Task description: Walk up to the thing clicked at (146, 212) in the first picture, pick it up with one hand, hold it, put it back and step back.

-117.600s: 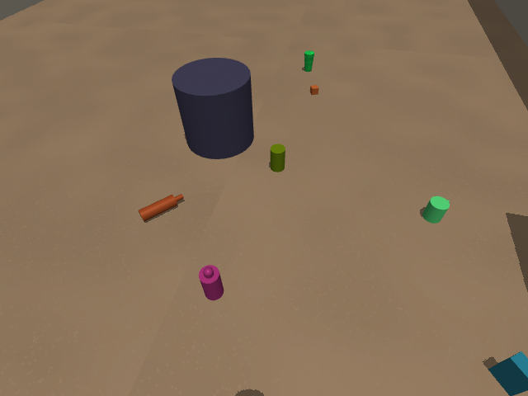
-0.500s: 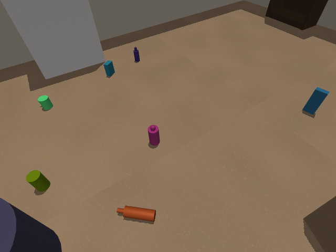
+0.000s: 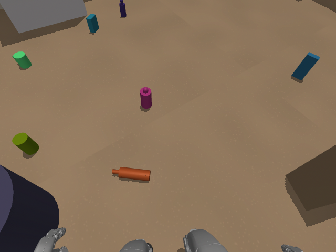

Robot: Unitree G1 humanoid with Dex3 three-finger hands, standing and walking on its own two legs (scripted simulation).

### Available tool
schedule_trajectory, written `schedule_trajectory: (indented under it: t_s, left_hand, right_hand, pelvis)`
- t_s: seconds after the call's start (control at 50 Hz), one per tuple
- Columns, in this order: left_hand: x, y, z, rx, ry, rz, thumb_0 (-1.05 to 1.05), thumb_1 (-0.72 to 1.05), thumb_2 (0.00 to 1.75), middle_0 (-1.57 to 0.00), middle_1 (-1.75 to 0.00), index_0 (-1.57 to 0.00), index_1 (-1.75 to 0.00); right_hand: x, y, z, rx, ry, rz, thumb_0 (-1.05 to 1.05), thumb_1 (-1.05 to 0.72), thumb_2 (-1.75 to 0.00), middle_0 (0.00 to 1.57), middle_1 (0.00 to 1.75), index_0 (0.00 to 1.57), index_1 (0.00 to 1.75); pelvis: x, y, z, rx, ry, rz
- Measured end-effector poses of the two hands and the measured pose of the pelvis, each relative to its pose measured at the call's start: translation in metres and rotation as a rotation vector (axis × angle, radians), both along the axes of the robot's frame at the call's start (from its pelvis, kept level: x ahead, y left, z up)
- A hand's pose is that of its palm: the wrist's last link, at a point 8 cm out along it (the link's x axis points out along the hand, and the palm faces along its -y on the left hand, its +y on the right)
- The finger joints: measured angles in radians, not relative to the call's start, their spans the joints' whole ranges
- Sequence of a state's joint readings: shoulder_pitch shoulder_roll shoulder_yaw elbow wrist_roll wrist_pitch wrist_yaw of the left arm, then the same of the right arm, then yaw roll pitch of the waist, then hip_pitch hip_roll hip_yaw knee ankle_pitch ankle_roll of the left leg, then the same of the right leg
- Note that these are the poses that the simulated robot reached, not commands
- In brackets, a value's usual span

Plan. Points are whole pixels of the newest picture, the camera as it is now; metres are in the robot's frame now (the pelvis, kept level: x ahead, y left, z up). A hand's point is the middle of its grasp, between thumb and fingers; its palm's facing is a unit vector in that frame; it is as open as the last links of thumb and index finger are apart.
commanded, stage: step back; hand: left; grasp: from above
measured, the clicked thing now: (131, 173) +0.54 +0.21 -0.73
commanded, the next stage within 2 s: none
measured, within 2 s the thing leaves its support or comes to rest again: neither
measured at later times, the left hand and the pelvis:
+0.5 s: hand out of the picture +0.02 +0.27 -0.15, palm faces +0.01 -0.92 -0.39, open 7.4 cm; pelvis -0.12 +0.00 -0.01, yaw +2 degrees
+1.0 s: hand out of the picture -0.20 +0.24 -0.15, palm faces -0.06 -0.92 -0.39, open 7.3 cm; pelvis -0.28 -0.02 -0.01, yaw -4 degrees
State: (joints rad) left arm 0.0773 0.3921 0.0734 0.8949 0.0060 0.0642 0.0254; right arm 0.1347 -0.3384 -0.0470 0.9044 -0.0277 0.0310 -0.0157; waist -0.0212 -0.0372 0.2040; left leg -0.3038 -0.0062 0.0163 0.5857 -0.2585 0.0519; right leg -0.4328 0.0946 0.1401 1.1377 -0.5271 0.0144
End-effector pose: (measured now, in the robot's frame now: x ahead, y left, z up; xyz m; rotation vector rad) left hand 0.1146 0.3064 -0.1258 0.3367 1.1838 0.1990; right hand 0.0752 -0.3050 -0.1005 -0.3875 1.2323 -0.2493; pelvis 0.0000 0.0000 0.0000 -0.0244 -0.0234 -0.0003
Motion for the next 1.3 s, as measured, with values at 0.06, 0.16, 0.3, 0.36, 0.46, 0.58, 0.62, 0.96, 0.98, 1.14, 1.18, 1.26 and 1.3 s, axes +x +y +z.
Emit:
schedule_trajectory:
  t_s: [0.06, 0.16, 0.3, 0.36, 0.46, 0.58, 0.62, 0.96, 0.98, 1.14, 1.18, 1.26, 1.3]
  left_hand:
    - [-0.018, -0.003, 0.0, 0.005, 0.026, -0.015, 0.0, 0.91, 0.9, -0.21, -0.3, -0.2, -0.3]
    - [-0.046, -0.011, 0.001, 0.028, 0.025, -0.035, 0.0, 0.91, 0.9, -0.21, -0.3, -0.2, -0.3]
    - [-0.09, -0.021, 0.021, 0.037, 0.001, -0.018, 0.0, 0.91, 0.9, -0.21, -0.3, -0.21, -0.3]
    - [-0.096, -0.018, 0.027, 0.046, -0.033, -0.012, 0.01, 0.91, 0.9, -0.21, -0.3, -0.21, -0.3]
    - [-0.1, -0.005, 0.024, 0.046, -0.122, -0.017, 0.01, 0.9, 0.9, -0.21, -0.3, -0.21, -0.3]
    - [-0.126, 0.012, 0.01, 0.018, -0.12, -0.003, 0.0, 0.91, 0.9, -0.21, -0.3, -0.21, -0.3]
    - [-0.139, 0.013, 0.01, 0.012, -0.103, 0.006, 0.0, 0.91, 0.9, -0.21, -0.3, -0.2, -0.3]
    - [-0.298, -0.018, 0.007, 0.037, 0.031, -0.038, 0.0, 0.91, 0.9, -0.21, -0.3, -0.2, -0.3]
    - [-0.309, -0.021, 0.01, 0.037, 0.035, -0.035, 0.0, 0.91, 0.9, -0.21, -0.3, -0.2, -0.3]
    - [-0.353, -0.023, 0.031, 0.075, -0.011, -0.008, 0.01, 0.9, 0.9, -0.21, -0.3, -0.21, -0.3]
    - [-0.355, -0.02, 0.031, 0.08, -0.054, -0.01, 0.01, 0.9, 0.9, -0.21, -0.3, -0.21, -0.3]
    - [-0.362, -0.01, 0.02, 0.064, -0.128, -0.011, 0.0, 0.9, 0.9, -0.21, -0.3, -0.21, -0.3]
    - [-0.371, -0.007, 0.015, 0.047, -0.136, -0.003, 0.0, 0.91, 0.9, -0.21, -0.3, -0.21, -0.3]
  right_hand:
    - [-0.006, 0.0, -0.003, 0.013, -0.041, -0.001, 0.01, -0.9, -0.9, 0.2, 0.3, 0.21, 0.3]
    - [-0.02, -0.012, -0.017, 0.04, -0.086, -0.002, 0.01, -0.9, -0.9, 0.2, 0.3, 0.21, 0.3]
    - [-0.051, -0.022, -0.021, 0.06, -0.076, -0.025, 0.01, -0.9, -0.9, 0.2, 0.3, 0.21, 0.3]
    - [-0.07, -0.021, -0.019, 0.05, -0.053, -0.006, 0.01, -0.9, -0.9, 0.2, 0.3, 0.21, 0.3]
    - [-0.102, -0.015, -0.018, 0.018, -0.004, 0.031, 0.01, -0.9, -0.9, 0.2, 0.3, 0.21, 0.3]
    - [-0.137, 0.003, -0.009, 0.005, -0.014, 0.051, 0.01, -0.9, -0.9, 0.2, 0.3, 0.21, 0.3]
    - [-0.148, 0.007, -0.001, 0.003, -0.024, 0.048, 0.01, -0.9, -0.9, 0.2, 0.3, 0.21, 0.3]
    - [-0.237, -0.036, -0.013, 0.011, -0.162, 0.005, 0.01, -0.9, -0.9, 0.2, 0.3, 0.21, 0.3]
    - [-0.247, -0.039, -0.015, 0.014, -0.152, -0.007, 0.01, -0.9, -0.9, 0.2, 0.3, 0.21, 0.3]
    - [-0.328, -0.039, -0.02, 0.035, -0.04, -0.006, 0.01, -0.9, -0.9, 0.2, 0.3, 0.21, 0.3]
    - [-0.346, -0.036, -0.022, 0.032, -0.002, 0.008, 0.01, -0.9, -0.9, 0.2, 0.3, 0.21, 0.3]
    - [-0.375, -0.025, -0.026, 0.018, 0.028, 0.039, 0.01, -0.9, -0.9, 0.2, 0.3, 0.21, 0.3]
    - [-0.389, -0.018, -0.023, 0.02, 0.027, 0.045, 0.01, -0.9, -0.9, 0.2, 0.3, 0.21, 0.3]
  pelvis:
    - [-0.012, -0.002, -0.002, 0.002, -0.004, -0.02]
    - [-0.034, -0.011, -0.012, 0.018, -0.01, -0.048]
    - [-0.064, -0.015, -0.005, 0.028, -0.021, -0.04]
    - [-0.077, -0.013, -0.003, 0.032, -0.012, -0.024]
    - [-0.103, -0.003, -0.008, 0.022, -0.009, 0.018]
    - [-0.14, 0.009, -0.011, 0.015, -0.028, 0.023]
    - [-0.15, 0.009, -0.005, 0.005, -0.023, 0.016]
    - [-0.268, -0.021, -0.017, -0.007, -0.023, -0.067]
    - [-0.274, -0.023, -0.015, 0.008, -0.024, -0.067]
    - [-0.318, -0.025, -0.005, 0.048, -0.015, -0.028]
    - [-0.332, -0.024, -0.006, 0.043, -0.013, -0.007]
    - [-0.363, -0.017, -0.016, 0.034, -0.017, 0.036]
    - [-0.379, -0.014, -0.016, 0.056, -0.034, 0.026]
